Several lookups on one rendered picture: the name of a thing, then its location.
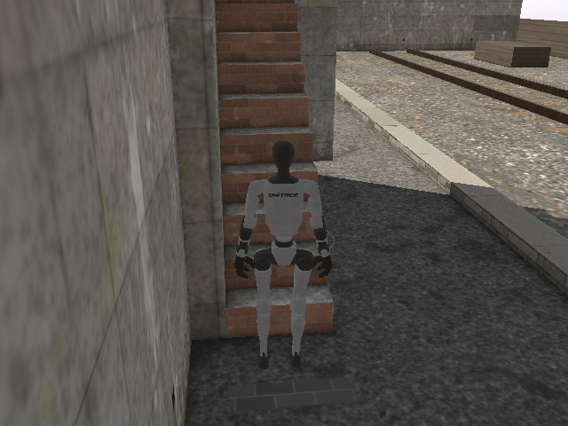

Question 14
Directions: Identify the right robot upper arm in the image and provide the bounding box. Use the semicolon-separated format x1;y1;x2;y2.
302;179;323;229

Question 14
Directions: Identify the robot head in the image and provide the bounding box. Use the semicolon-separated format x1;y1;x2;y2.
268;141;299;184

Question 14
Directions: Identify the left robot shin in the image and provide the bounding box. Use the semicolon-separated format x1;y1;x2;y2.
256;299;270;357

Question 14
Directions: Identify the robot right hand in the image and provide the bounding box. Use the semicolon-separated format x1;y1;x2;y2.
312;254;332;278

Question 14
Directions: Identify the right robot forearm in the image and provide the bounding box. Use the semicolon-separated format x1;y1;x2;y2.
314;216;330;257

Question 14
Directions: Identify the left robot upper arm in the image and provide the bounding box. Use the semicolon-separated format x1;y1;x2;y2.
243;179;265;229

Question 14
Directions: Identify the robot left hand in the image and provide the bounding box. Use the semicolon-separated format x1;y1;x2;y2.
234;255;255;279

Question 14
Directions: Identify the left robot forearm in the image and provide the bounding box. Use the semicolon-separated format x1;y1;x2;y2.
236;216;252;257

